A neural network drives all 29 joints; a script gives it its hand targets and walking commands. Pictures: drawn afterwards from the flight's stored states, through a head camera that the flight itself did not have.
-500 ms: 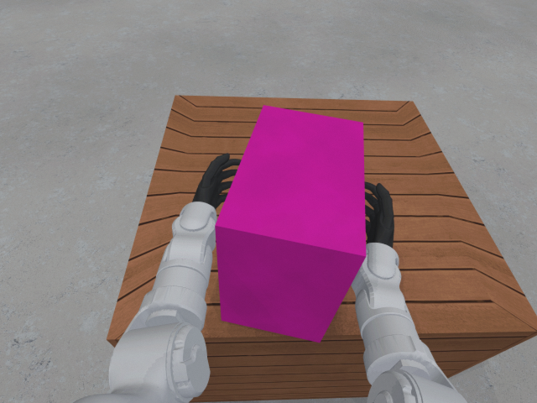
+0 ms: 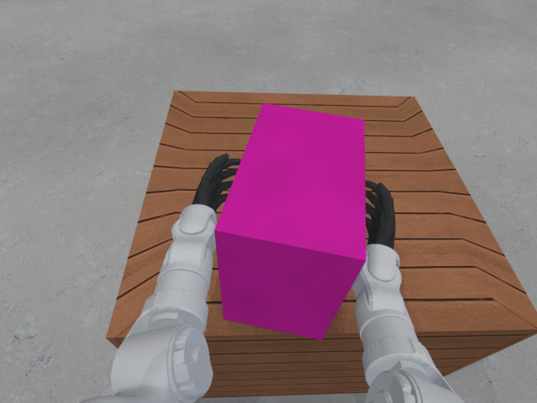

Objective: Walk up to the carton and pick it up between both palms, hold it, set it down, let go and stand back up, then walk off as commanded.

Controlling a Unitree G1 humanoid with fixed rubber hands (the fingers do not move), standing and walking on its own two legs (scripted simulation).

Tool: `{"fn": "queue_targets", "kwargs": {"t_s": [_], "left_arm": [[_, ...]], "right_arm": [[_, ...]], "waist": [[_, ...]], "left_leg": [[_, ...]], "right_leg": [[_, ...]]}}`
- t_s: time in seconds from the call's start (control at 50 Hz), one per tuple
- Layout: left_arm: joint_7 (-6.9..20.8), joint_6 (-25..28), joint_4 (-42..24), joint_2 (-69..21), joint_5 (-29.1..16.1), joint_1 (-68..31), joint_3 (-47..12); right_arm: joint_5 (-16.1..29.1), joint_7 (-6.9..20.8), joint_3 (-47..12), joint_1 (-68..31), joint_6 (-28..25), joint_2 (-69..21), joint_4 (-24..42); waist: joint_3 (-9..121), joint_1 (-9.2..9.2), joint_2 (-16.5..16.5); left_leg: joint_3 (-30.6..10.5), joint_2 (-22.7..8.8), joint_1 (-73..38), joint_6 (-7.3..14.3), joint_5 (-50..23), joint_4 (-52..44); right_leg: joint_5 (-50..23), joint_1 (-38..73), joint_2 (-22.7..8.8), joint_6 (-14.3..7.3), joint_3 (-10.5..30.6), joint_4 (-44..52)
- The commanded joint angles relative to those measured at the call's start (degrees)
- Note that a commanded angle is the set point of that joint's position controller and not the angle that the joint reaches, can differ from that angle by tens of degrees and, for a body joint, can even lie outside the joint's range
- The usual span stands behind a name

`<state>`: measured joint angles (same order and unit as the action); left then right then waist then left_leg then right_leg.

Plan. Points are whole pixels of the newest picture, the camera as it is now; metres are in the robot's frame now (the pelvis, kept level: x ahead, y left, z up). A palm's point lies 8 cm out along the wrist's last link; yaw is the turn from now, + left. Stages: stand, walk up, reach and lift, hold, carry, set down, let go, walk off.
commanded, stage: set down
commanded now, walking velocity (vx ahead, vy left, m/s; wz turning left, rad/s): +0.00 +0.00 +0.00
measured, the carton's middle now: (292, 221) +0.42 -0.02 +0.01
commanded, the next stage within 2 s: none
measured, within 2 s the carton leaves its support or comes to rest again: neither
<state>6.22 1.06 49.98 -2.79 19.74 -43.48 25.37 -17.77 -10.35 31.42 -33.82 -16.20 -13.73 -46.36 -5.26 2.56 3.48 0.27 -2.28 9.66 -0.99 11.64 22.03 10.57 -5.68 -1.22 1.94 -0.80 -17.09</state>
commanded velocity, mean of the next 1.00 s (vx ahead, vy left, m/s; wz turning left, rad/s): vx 0.00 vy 0.00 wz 0.00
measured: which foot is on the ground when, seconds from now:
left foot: down 0.00-1.00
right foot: down 0.00-1.00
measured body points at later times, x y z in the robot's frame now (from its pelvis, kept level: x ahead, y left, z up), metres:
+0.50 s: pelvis +0.00 +0.00 +0.00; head +0.04 +0.03 +0.45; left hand +0.42 +0.12 +0.06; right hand +0.37 -0.15 +0.05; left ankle +0.00 +0.13 -0.75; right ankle -0.02 -0.14 -0.75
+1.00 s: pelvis +0.01 +0.01 +0.00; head +0.07 +0.03 +0.44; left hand +0.43 +0.12 +0.02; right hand +0.38 -0.16 +0.01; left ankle +0.00 +0.13 -0.75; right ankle -0.02 -0.14 -0.75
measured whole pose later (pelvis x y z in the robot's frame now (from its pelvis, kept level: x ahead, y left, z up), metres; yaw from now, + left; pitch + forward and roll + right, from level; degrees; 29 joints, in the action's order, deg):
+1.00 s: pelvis +0.01 +0.01 +0.00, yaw +0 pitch +11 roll -2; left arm -2.8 12.0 62.9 1.6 11.7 -42.4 9.5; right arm -1.4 -14.7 9.9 -33.4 -26.7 -0.6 -62.4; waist 3.4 2.6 0.0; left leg 0.2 -2.3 23.9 -0.9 11.9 25.3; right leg 8.8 -18.4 -1.2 2.3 -0.8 -17.1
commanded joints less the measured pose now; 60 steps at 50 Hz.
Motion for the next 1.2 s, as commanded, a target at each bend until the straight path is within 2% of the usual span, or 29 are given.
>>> {"fn": "queue_targets", "kwargs": {"t_s": [0.0,0.1,0.22,0.32,0.36,0.42,0.46,0.52,0.56,0.64,0.7,0.74,0.8,0.9,1.0,1.08,1.18], "left_arm": [[4.7,1.6,3.2,-30.1,7.7,-21.3,-11.1],[4.6,1.7,3.4,-29.7,8.1,-20.7,-10.2],[4.5,2.0,3.2,-29.5,8.1,-20.8,-10.4],[3.6,2.2,2.5,-25.8,8.1,-21.0,-9.1],[2.4,2.4,1.9,-21.2,7.9,-20.5,-8.0],[-1.1,2.8,0.3,-6.7,5.0,-19.4,-7.2],[-4.1,3.4,-1.0,2.6,1.9,-19.5,-8.7],[-7.3,4.3,1.8,8.0,-5.4,-22.8,-13.9],[-8.6,5.6,4.3,9.8,-9.8,-24.0,-16.0],[-10.1,10.5,8.0,11.9,-15.0,-25.9,-15.7],[-10.1,13.3,9.2,12.9,-15.1,-25.1,-15.0],[-10.0,14.2,8.9,12.8,-14.7,-24.4,-16.0],[-9.8,14.7,8.7,12.2,-14.8,-22.3,-17.3],[-9.1,14.6,7.0,11.7,-15.2,-15.5,-17.7],[-7.8,13.9,3.5,11.7,-14.4,-9.2,-16.6],[-6.8,14.1,0.3,12.4,-14.2,-6.4,-15.7],[-6.5,15.6,-5.2,13.8,-15.1,-5.7,-16.0]], "right_arm": [[-11.0,6.0,-14.3,-24.4,-4.5,-22.0,-2.7],[-11.3,6.0,-13.5,-23.9,-4.2,-21.6,-3.2],[-11.9,6.1,-12.6,-23.2,-4.2,-21.4,-3.4],[-12.1,5.6,-9.9,-22.5,-3.9,-17.4,-3.2],[-11.3,4.9,-8.5,-21.3,-3.7,-13.4,-4.2],[-6.6,2.2,-6.7,-18.9,-3.7,0.5,-6.0],[-1.8,0.1,-7.7,-18.1,-3.9,7.8,-8.0],[5.9,-2.6,-12.1,-21.4,-4.5,11.4,-9.8],[10.0,-3.5,-14.5,-24.3,-5.4,12.6,-9.3],[14.1,-3.9,-19.6,-27.6,-7.6,12.7,-7.8],[15.6,-4.2,-21.1,-24.9,-8.8,13.2,-11.7],[16.8,-4.3,-21.3,-23.1,-9.9,14.2,-14.3],[19.7,-4.0,-22.7,-21.2,-11.6,15.6,-14.3],[22.7,-3.6,-24.9,-15.6,-14.1,17.7,-13.0],[24.3,-3.9,-27.1,-9.5,-15.5,18.1,-12.8],[25.8,-4.4,-29.1,-6.7,-16.0,18.0,-11.9],[26.6,-4.7,-29.4,-5.8,-16.4,18.3,-8.7]], "waist": [[23.5,3.96,-6.7],[21.9,3.56,-6.5],[21.8,3.98,-6.8],[21.6,4.17,-6.8],[21.2,3.92,-7.0],[22.2,3.74,-8.1],[22.1,3.79,-8.5],[25.6,5.02,-7.3],[32.0,5.2,-6.4],[46.7,3.77,-2.7],[49.7,3.72,-2.9],[49.6,4.34,-5.2],[50.3,4.32,-7.5],[50.4,4.35,-7.7],[47.3,3.98,-7.2],[44.5,3.45,-6.5],[44.0,3.21,-7.6]], "left_leg": [[6.1,2.9,-5.5,-2.1,-17.0,-2.5],[6.1,2.8,-4.7,-1.8,-16.2,-2.8],[5.8,2.5,-5.6,-2.0,-17.0,-2.4],[5.6,2.5,-6.2,-2.1,-17.2,-2.4],[5.4,2.4,-6.9,-2.2,-17.6,-2.3],[5.2,2.5,-6.9,-2.6,-18.0,-1.5],[5.1,2.6,-5.7,-2.7,-16.5,-0.6],[4.9,3.5,0.8,-1.8,-12.7,1.6],[4.8,4.0,5.5,-1.4,-11.6,3.0],[5.2,4.1,10.9,-0.8,-15.3,5.8],[5.0,3.8,10.6,-1.5,-20.2,7.0],[4.3,3.7,8.0,-2.7,-24.7,8.0],[3.8,3.4,2.6,-4.0,-30.7,9.3],[3.0,3.2,-2.2,-5.0,-37.6,9.7],[3.0,3.3,-4.5,-5.0,-39.8,8.9],[3.2,3.7,-5.3,-4.5,-38.8,8.1],[2.8,3.7,-6.8,-4.3,-35.8,7.7]], "right_leg": [[-21.0,3.7,3.8,1.2,-6.7,1.5],[-19.6,3.2,3.8,1.2,-6.4,1.6],[-18.1,1.5,4.0,1.0,-6.7,1.9],[-17.1,0.8,4.1,0.9,-6.5,2.2],[-16.4,0.5,4.2,0.8,-6.5,2.3],[-17.2,0.1,4.3,0.8,-6.0,1.7],[-17.1,-0.8,4.3,0.8,-5.8,0.9],[-21.6,-1.2,4.2,1.1,-4.0,-2.0],[-25.7,0.2,3.7,1.1,-2.3,-4.4],[-35.3,4.8,2.8,1.6,-0.2,-8.7],[-40.0,6.2,2.9,1.8,-0.4,-10.1],[-41.6,4.8,3.5,1.4,-0.9,-10.0],[-43.2,2.3,4.5,0.7,-1.4,-8.8],[-47.2,2.2,5.6,0.4,-1.7,-7.7],[-48.4,3.5,5.9,0.4,-1.4,-6.7],[-47.8,4.4,5.9,0.5,-1.1,-6.0],[-41.4,2.7,6.0,0.0,-1.5,-4.8]]}}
